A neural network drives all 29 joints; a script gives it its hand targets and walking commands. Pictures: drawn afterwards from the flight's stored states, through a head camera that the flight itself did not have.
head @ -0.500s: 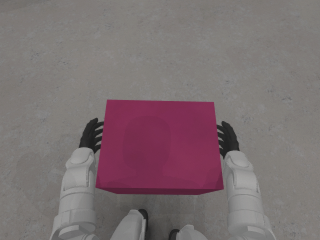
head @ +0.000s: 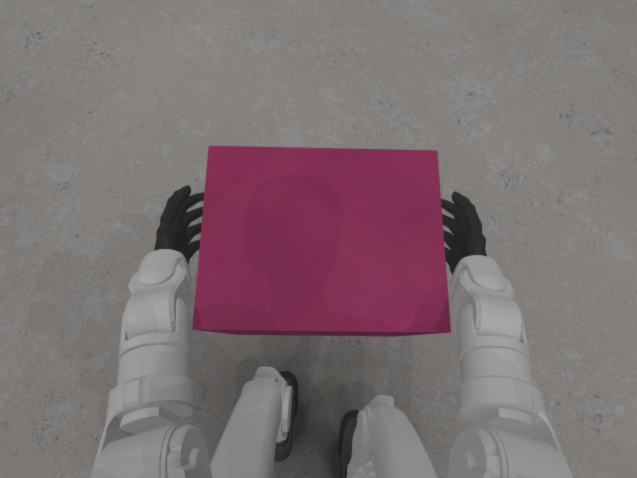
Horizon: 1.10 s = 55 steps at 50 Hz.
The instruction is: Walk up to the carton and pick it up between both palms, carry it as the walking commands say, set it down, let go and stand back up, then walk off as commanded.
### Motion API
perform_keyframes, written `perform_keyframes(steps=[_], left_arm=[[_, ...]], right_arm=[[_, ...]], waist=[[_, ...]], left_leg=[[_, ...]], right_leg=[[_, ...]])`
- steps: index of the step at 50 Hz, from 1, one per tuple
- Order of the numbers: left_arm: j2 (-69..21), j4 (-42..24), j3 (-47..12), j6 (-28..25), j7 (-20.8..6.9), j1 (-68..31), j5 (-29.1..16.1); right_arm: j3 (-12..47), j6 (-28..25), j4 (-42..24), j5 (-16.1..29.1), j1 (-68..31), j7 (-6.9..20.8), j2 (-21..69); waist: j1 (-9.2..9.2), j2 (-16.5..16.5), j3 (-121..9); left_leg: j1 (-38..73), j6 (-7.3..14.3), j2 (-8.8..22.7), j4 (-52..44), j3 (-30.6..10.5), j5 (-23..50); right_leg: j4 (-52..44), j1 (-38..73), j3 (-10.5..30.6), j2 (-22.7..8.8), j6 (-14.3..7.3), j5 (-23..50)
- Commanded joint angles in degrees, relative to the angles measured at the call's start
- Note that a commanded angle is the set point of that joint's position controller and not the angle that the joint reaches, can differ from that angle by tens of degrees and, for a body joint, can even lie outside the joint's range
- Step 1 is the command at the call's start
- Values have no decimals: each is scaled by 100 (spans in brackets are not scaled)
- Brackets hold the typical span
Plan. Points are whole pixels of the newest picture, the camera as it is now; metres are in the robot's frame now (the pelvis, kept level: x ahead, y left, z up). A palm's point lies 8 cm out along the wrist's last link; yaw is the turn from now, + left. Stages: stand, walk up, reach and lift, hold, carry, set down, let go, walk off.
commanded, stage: set down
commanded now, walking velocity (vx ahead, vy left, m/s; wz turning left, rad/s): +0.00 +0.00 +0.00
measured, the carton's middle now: (319, 258) +0.41 +0.05 -0.14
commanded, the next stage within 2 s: none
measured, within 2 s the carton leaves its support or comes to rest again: neither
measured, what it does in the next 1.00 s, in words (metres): lowers itself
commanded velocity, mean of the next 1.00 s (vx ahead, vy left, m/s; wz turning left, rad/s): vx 0.00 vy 0.00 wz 0.00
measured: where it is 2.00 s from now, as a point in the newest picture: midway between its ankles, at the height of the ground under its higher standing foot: (315, 452)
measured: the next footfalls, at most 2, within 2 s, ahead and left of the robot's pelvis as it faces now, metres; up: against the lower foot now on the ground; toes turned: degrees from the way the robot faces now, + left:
none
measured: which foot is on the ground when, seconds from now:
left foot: down 0.00-1.00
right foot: down 0.00-1.00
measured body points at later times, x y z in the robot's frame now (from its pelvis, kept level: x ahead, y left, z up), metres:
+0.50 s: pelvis -0.02 +0.00 -0.08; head +0.23 +0.03 +0.30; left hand +0.42 +0.24 -0.16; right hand +0.45 -0.13 -0.16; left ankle +0.10 +0.10 -0.63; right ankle +0.03 -0.10 -0.63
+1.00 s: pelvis -0.04 +0.01 -0.15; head +0.25 +0.03 +0.19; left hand +0.45 +0.24 -0.25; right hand +0.48 -0.12 -0.24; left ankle +0.10 +0.10 -0.63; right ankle +0.03 -0.10 -0.63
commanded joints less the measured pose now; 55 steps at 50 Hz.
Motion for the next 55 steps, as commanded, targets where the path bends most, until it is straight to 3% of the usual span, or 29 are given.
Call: perform_keyframes(steps=[1,7,19,25,33,39,47,55], left_arm=[[-4890,187,-3341,3,-1302,-3018,-810],[-4857,463,-3153,92,-1350,-3353,-729],[-4510,502,-3153,-122,-1322,-3629,-935],[-4377,476,-3289,-110,-1253,-4084,-1209],[-4437,774,-3191,46,-1151,-4681,-1247],[-4395,846,-3107,14,-1040,-4912,-1267],[-4111,691,-3162,-52,-889,-5309,-1479],[-3934,709,-3155,-29,-825,-5749,-1619]], right_arm=[[3407,-10,174,727,-3318,1404,4704],[3212,74,429,738,-3666,1462,4708],[3519,-62,333,1106,-4062,1200,4639],[3702,-60,275,1231,-4494,958,4586],[3320,30,604,1175,-5036,1003,4434],[3231,-3,678,1271,-5371,1051,4367],[3358,-40,543,1408,-5740,908,4201],[3279,-28,592,1404,-6067,809,4020]], waist=[[136,169,-4554],[152,211,-4641],[310,120,-5662],[308,93,-5864],[204,241,-5627],[306,271,-5841],[356,182,-6265],[318,195,-6296]], left_leg=[[4287,-136,-467,43,-1049,1087],[3865,-158,-468,340,-988,751],[2835,-140,-559,1401,-767,1931],[2369,-176,-591,1717,-700,1429],[2103,-251,-589,2016,-747,586],[1996,-252,-594,2348,-729,817],[1820,-226,-594,2805,-671,1131],[1530,-247,-583,3122,-680,903]], right_leg=[[-720,-97,760,430,41,589],[-376,-536,718,464,62,413],[478,-912,631,528,241,1208],[873,-1167,524,574,273,819],[1328,-2103,367,627,174,127],[1695,-2593,285,653,177,201],[2120,-2880,239,669,214,318],[2498,-3274,168,674,200,133]])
